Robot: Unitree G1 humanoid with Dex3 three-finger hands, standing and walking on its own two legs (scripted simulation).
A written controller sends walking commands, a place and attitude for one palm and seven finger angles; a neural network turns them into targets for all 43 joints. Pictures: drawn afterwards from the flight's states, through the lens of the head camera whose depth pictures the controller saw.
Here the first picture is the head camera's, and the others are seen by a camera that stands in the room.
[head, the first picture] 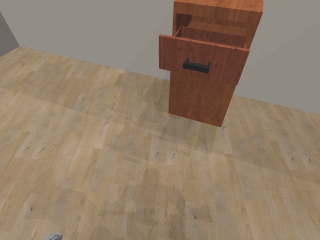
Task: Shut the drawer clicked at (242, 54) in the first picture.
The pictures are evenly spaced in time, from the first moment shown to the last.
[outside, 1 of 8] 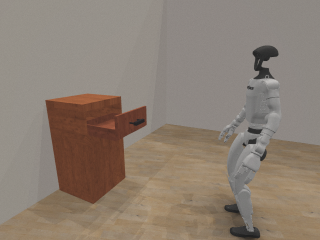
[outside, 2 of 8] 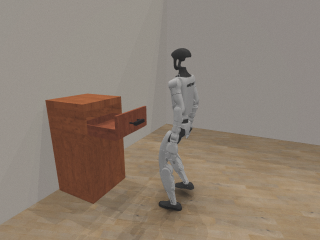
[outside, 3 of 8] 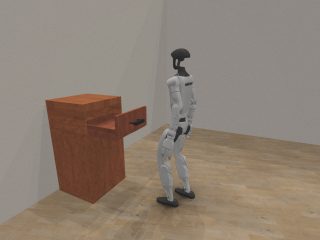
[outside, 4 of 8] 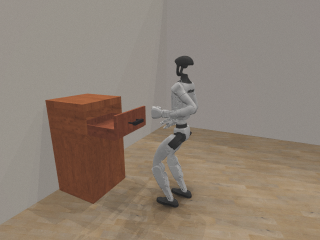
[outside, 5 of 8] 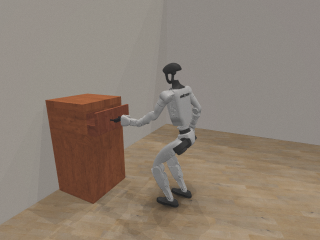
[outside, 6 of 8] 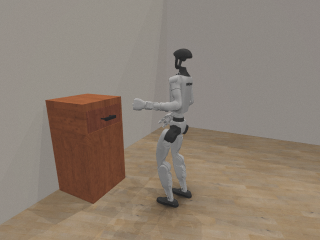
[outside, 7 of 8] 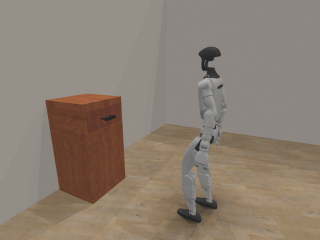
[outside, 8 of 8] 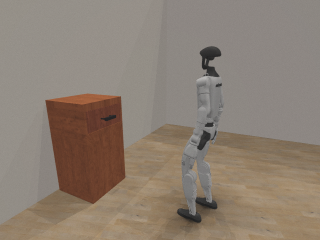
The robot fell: no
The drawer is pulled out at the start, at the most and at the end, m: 0.30 0.30 0.00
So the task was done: yes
